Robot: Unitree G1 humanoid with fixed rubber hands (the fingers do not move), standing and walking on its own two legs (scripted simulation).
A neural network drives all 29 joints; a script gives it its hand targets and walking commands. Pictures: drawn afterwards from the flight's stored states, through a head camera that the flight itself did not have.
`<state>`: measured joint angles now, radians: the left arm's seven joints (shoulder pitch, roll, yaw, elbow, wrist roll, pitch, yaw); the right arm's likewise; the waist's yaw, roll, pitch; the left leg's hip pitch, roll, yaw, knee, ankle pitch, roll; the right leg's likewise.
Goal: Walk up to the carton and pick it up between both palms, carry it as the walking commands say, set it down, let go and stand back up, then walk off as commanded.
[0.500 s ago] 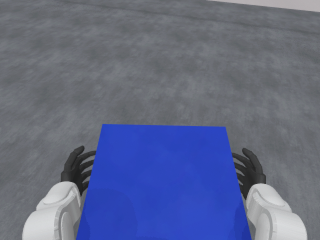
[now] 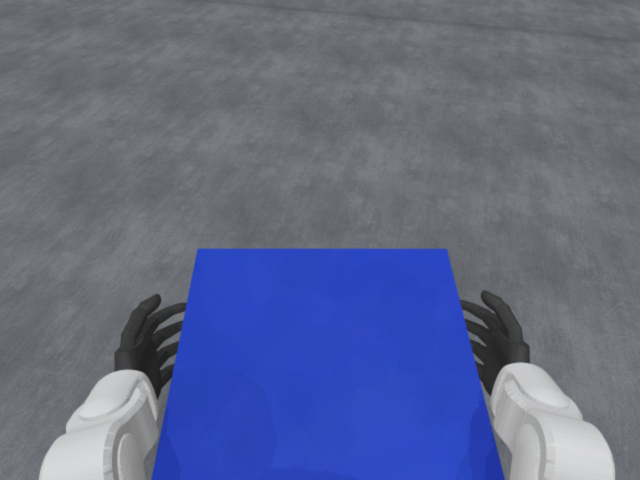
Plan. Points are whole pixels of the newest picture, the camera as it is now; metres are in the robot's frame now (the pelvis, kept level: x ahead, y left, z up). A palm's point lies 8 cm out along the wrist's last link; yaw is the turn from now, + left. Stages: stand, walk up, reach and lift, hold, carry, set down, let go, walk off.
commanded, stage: carry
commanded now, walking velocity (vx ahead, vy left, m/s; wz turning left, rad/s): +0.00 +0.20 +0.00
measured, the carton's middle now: (322, 387) +0.24 +0.00 +0.02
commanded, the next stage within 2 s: none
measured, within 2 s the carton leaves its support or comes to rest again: neither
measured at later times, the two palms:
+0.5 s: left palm (16, 414) +0.19 +0.29 +0.09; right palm (395, 401) +0.20 -0.07 +0.07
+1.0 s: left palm out of the picture +0.16 +0.42 +0.09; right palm (268, 442) +0.17 +0.05 +0.07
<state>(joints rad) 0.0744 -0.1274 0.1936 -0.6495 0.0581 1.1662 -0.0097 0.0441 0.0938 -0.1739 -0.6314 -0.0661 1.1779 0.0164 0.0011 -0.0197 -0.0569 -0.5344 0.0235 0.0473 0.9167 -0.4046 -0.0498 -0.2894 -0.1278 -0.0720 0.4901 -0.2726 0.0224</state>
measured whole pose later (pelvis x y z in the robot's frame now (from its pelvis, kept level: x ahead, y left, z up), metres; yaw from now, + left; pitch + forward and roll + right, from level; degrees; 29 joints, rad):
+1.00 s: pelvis -0.06 +0.23 -0.02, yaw +1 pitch +4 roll +1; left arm 0.05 -0.12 0.17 -0.59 0.07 1.16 -0.02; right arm 0.06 0.10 -0.17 -0.63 -0.10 1.17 0.02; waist 0.02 0.03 -0.09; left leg -0.45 -0.02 0.11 0.70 -0.36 0.02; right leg -0.35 -0.02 -0.11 0.58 -0.30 -0.03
